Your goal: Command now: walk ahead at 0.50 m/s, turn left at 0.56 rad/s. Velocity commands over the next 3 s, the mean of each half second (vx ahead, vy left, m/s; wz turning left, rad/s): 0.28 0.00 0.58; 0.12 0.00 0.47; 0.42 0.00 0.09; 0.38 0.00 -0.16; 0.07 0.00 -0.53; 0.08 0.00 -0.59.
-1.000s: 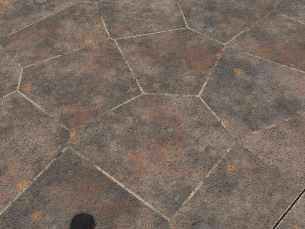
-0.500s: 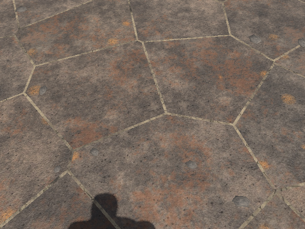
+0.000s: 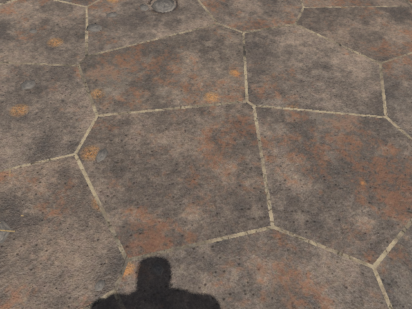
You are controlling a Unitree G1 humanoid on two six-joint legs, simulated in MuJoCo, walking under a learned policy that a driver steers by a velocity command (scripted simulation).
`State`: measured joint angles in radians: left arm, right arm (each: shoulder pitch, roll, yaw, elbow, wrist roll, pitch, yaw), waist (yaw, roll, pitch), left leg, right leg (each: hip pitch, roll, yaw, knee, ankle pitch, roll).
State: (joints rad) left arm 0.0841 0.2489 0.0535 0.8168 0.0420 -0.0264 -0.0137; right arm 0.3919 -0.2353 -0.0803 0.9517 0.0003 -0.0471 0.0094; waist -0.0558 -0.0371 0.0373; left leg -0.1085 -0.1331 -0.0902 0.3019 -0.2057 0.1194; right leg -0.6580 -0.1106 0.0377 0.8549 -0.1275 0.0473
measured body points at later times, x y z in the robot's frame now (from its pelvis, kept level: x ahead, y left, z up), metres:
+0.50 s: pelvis +0.18 -0.05 +0.00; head +0.23 -0.05 +0.44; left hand +0.20 +0.23 -0.12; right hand +0.38 -0.29 -0.13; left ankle +0.17 +0.07 -0.67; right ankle +0.25 -0.14 -0.75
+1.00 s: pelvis +0.21 +0.00 +0.00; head +0.20 +0.02 +0.45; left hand +0.14 +0.28 -0.13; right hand +0.42 -0.18 -0.11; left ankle +0.17 +0.07 -0.75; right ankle +0.28 -0.12 -0.69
